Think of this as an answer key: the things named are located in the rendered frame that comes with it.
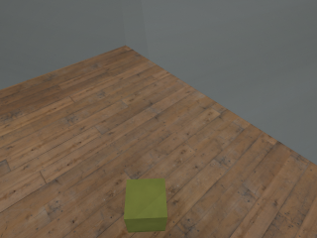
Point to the carton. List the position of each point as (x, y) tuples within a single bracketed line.
[(145, 205)]

